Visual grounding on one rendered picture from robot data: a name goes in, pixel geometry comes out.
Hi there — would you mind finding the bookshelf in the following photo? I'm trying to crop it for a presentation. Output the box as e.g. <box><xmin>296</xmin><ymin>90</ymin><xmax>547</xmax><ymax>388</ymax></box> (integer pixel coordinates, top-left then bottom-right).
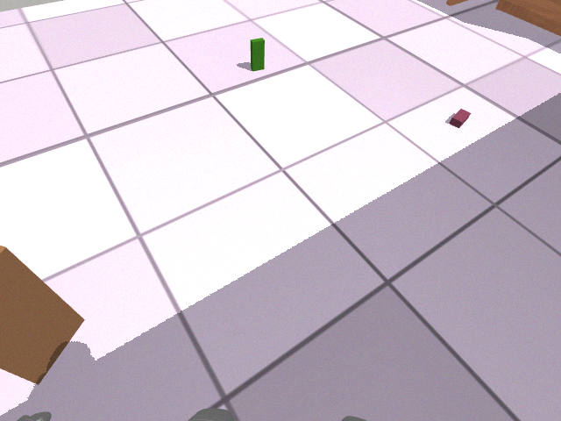
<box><xmin>495</xmin><ymin>0</ymin><xmax>561</xmax><ymax>36</ymax></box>

